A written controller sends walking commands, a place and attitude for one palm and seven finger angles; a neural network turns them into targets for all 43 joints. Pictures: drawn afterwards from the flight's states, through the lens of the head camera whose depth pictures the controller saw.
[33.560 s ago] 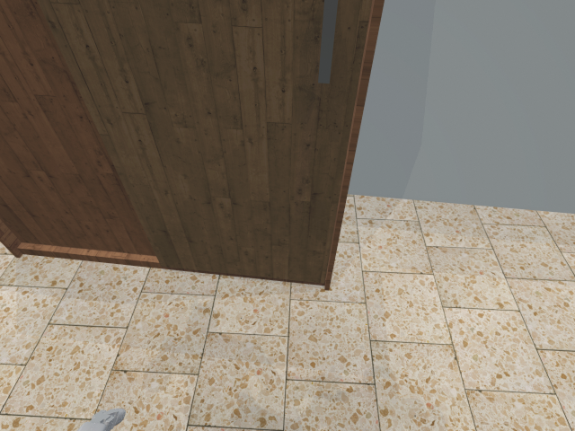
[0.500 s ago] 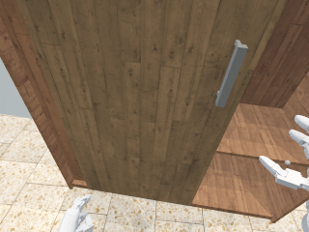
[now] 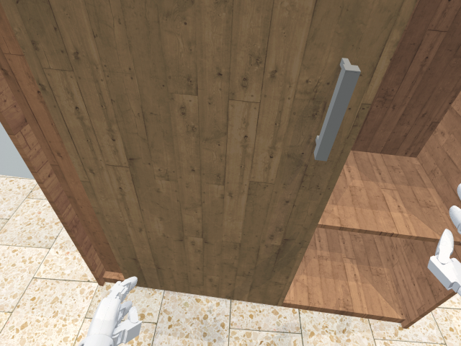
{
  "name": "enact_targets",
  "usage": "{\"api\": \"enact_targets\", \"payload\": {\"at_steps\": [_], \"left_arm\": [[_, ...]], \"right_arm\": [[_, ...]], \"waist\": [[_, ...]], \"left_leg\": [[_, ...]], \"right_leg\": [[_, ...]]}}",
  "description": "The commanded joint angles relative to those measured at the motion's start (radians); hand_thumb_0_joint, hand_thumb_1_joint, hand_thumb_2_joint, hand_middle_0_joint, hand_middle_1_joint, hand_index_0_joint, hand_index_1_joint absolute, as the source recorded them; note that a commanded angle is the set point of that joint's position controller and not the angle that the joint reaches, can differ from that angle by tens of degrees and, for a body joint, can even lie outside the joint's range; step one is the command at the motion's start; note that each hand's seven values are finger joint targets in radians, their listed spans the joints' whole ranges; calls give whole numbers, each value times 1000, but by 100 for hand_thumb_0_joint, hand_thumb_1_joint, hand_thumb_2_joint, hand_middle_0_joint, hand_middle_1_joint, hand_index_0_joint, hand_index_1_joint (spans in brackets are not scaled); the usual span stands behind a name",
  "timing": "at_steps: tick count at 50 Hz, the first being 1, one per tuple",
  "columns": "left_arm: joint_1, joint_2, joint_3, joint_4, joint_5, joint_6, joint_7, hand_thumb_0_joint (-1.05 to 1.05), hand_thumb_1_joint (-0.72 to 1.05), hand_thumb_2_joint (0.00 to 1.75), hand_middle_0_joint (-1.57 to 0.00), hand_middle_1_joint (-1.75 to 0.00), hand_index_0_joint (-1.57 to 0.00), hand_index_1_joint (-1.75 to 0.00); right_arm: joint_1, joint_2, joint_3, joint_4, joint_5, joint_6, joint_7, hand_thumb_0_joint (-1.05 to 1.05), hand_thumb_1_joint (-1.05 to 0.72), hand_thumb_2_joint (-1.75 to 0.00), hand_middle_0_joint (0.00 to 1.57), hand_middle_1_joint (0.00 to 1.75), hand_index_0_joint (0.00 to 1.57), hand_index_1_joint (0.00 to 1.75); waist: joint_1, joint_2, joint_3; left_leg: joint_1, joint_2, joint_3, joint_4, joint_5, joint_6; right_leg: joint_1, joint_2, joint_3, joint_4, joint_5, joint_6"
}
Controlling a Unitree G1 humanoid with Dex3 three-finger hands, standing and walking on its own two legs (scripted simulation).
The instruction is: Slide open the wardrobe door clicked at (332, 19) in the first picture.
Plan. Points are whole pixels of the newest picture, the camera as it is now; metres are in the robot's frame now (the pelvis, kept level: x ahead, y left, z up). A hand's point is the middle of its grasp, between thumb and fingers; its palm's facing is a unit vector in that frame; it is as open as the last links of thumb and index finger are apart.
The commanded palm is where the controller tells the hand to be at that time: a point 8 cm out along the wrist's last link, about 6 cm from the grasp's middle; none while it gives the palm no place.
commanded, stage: draw the hand back to the body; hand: right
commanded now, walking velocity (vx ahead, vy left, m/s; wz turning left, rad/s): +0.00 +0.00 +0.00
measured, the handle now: (332, 111) +0.45 -0.19 +0.22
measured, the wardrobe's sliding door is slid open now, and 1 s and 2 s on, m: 0.52 0.52 0.52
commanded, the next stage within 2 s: step back with the hand held close in 0.12 s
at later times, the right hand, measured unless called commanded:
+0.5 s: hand (428, 264) +0.19 -0.26 +0.15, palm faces +0.38 +0.81 -0.45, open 7.5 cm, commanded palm +0.13 -0.30 +0.17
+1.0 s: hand out of the picture +0.12 -0.29 +0.15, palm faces +0.42 +0.80 -0.43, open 7.5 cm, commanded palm +0.05 -0.33 +0.17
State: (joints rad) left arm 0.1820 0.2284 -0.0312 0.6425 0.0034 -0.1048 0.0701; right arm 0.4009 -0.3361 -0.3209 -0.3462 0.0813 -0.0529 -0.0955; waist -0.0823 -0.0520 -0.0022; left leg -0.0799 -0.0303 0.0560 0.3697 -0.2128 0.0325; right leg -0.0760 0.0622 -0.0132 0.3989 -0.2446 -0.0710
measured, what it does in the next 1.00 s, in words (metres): shifts its weight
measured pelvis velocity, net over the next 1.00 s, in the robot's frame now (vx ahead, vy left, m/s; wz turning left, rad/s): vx -0.09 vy -0.03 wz -0.01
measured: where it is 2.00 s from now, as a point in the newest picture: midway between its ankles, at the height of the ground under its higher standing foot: outside the picture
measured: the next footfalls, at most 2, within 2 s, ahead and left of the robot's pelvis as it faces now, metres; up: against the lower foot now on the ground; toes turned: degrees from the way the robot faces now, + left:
left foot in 1.32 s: -0.29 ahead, +0.09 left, +0.00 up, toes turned +3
right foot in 1.60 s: -0.16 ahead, -0.10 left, +0.00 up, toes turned +3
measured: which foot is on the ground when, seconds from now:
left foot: down 0.00-0.96, up 0.98-1.00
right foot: down 0.00-1.00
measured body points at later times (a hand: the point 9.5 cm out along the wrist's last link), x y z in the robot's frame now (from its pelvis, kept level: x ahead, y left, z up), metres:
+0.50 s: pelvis -0.02 +0.00 +0.00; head -0.02 +0.02 +0.45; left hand +0.17 +0.25 -0.08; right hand +0.16 -0.30 +0.18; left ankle +0.00 +0.10 -0.74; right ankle -0.01 -0.07 -0.74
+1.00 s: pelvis -0.09 -0.03 -0.02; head -0.08 -0.05 +0.43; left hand +0.06 +0.23 -0.08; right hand +0.09 -0.33 +0.17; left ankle -0.02 +0.10 -0.73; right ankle -0.01 -0.07 -0.74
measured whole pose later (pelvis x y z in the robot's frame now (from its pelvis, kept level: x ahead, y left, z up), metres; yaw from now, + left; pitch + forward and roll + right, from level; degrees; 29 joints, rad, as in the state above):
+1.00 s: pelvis -0.09 -0.03 -0.02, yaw +0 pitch -1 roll +3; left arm 0.26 0.23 0.00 0.56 0.00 -0.07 0.08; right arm 0.49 -0.40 -0.41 -0.48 0.00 -0.22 -0.14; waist 0.01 0.00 0.01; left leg -0.39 -0.05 0.02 0.62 -0.22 0.00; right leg -0.39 0.06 -0.03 0.58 -0.17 -0.11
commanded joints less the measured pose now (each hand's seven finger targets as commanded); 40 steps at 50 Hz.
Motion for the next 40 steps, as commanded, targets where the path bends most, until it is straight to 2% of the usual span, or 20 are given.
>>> {"api": "enact_targets", "payload": {"at_steps": [1,3,5,7,8,11,12,13,14,16,18,23,26,27,28,31,32,34,37,40], "left_arm": [[-130,114,40,-164,0,-45,7,0,90,90,-20,-30,-20,-30],[-132,113,39,-164,0,-47,5,0,90,90,-20,-30,-20,-30],[-132,114,37,-164,3,-48,5,0,90,90,-20,-30,-20,-30],[-137,117,40,-166,4,-50,7,0,90,90,-20,-30,-20,-30],[-135,112,39,-166,2,-48,7,0,90,90,-20,-30,-20,-30],[-133,113,40,-164,3,-49,7,0,90,90,-20,-30,-20,-30],[-139,115,43,-170,2,-53,6,0,90,90,-20,-30,-20,-30],[-134,144,48,-223,-12,-36,7,0,90,90,-20,-30,-20,-30],[-117,122,47,-196,-4,-25,10,0,90,90,-20,-30,-20,-30],[-106,129,54,-205,-1,-6,2,0,90,90,-20,-30,-20,-30],[-98,134,59,-212,-2,3,2,0,90,90,-20,-30,-20,-30],[-86,139,76,-239,-12,31,8,0,90,90,-20,-30,-20,-30],[-83,141,83,-259,-16,43,13,0,90,90,-20,-30,-20,-30],[-91,144,84,-263,-14,44,16,0,90,90,-20,-30,-20,-30],[-87,135,81,-269,-15,45,18,0,90,90,-20,-30,-20,-30],[-79,141,85,-275,-14,41,20,0,90,90,-20,-30,-20,-30],[-81,148,87,-276,-12,37,21,0,90,90,-20,-30,-20,-30],[-67,148,86,-272,-13,30,21,0,90,90,-20,-30,-20,-30],[-59,156,91,-269,-14,20,20,0,90,90,-20,-30,-20,-30],[-40,154,91,-262,-16,11,13,0,90,90,-20,-30,-20,-30]], "right_arm": [[-115,-187,-105,-210,4,-69,-9,0,-90,-90,20,30,20,30],[-109,-186,-104,-214,4,-68,-7,0,-90,-90,20,30,20,30],[-122,-200,-115,-227,3,-68,-9,0,-90,-90,20,30,20,30],[-103,-210,-126,-223,4,-67,-9,0,-90,-90,20,30,20,30],[-103,-196,-114,-227,5,-67,-7,0,-90,-90,20,30,20,30],[-99,-201,-120,-223,6,-69,-9,0,-90,-90,20,30,20,30],[-96,-229,-148,-273,8,-76,-10,0,-90,-90,20,30,20,30],[-238,-375,-290,-378,-4,-130,-28,0,-90,-90,20,30,20,30],[-126,-276,-223,-273,-2,-140,-23,0,-90,-90,20,30,20,30],[-23,-204,-157,-228,-13,-135,-17,0,-90,-90,20,30,20,30],[15,-193,-145,-222,-16,-145,-17,0,-90,-90,20,30,20,30],[92,-222,-174,-243,-17,-152,-28,0,-90,-90,20,30,20,30],[90,-262,-210,-302,-19,-163,-35,0,-90,-90,20,30,20,30],[85,-294,-242,-330,-19,-168,-39,0,-90,-90,20,30,20,30],[105,-283,-239,-326,-17,-171,-40,0,-90,-90,20,30,20,30],[109,-277,-237,-339,-23,-177,-43,0,-90,-90,20,30,20,30],[98,-278,-238,-354,-26,-180,-43,0,-90,-90,20,30,20,30],[96,-260,-224,-328,-32,-183,-46,0,-90,-90,20,30,20,30],[74,-249,-219,-295,-45,-193,-48,0,-90,-90,20,30,20,30],[42,-234,-197,-268,-56,-206,-54,0,-90,-90,20,30,20,30]], "waist": [[9,2,-61],[7,-35,-62],[5,-47,-66],[1,-25,-69],[7,-14,-68],[6,-22,-60],[-2,-29,-91],[43,-31,-15],[49,19,-22],[55,50,-30],[58,-1,-85],[59,43,-171],[59,63,-183],[56,31,-199],[56,33,-198],[58,6,-170],[58,-25,-170],[61,-16,-131],[69,16,-66],[79,79,-5]], "left_leg": [[22,33,-41,-40,135,6],[27,35,-43,-40,147,8],[31,35,-43,-43,144,8],[37,32,-44,-47,152,8],[32,34,-43,-46,155,6],[26,35,-45,-49,150,5],[52,32,-45,-47,161,7],[-34,84,-149,-74,200,-2],[-61,115,-161,-77,197,9],[-107,130,-171,-78,203,8],[-92,131,-150,-33,272,3],[-63,115,-122,34,322,-19],[-44,108,-127,63,319,-21],[-18,106,-128,85,339,-21],[-6,104,-127,102,344,-22],[1,97,-148,121,306,-27],[15,91,-149,131,290,-26],[10,89,-162,135,217,-26],[-24,98,-199,94,38,-16],[-153,136,-249,-4,-207,5]], "right_leg": [[-43,-82,72,-72,220,63],[-38,-83,71,-71,241,67],[-39,-81,73,-73,231,66],[-42,-81,69,-70,235,61],[-36,-82,68,-68,240,60],[-40,-79,64,-68,225,58],[-34,-79,71,-67,244,61],[-135,-105,95,-39,136,27],[-128,-96,106,-18,127,24],[-107,-98,100,9,162,25],[-99,-112,97,13,254,29],[-117,-133,96,10,321,24],[-169,-136,107,8,294,19],[-188,-140,113,2,294,16],[-209,-144,119,-3,291,14],[-288,-153,133,-13,194,0],[-314,-158,143,-21,159,-5],[-383,-164,154,-34,45,-14],[-479,-159,172,-47,-216,-29],[-483,-135,170,24,-344,-26]]}}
